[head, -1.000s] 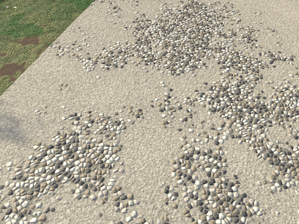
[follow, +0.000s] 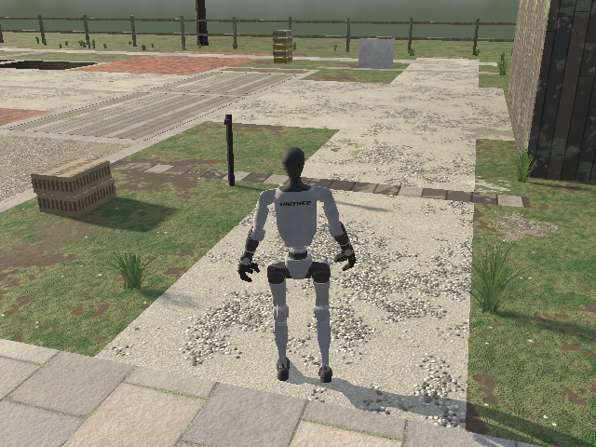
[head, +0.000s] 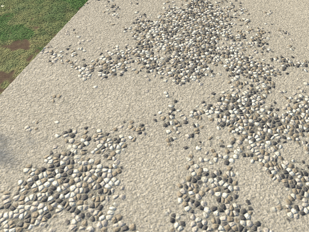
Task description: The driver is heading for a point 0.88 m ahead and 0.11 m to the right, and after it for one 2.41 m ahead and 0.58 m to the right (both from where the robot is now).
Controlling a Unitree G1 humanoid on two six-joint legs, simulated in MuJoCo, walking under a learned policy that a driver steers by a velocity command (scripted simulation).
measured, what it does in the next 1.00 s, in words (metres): walks ahead, turning right: right foot, then left foot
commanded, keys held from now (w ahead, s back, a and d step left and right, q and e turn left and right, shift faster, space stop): w+q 0.02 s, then w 0.04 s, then w+e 0.94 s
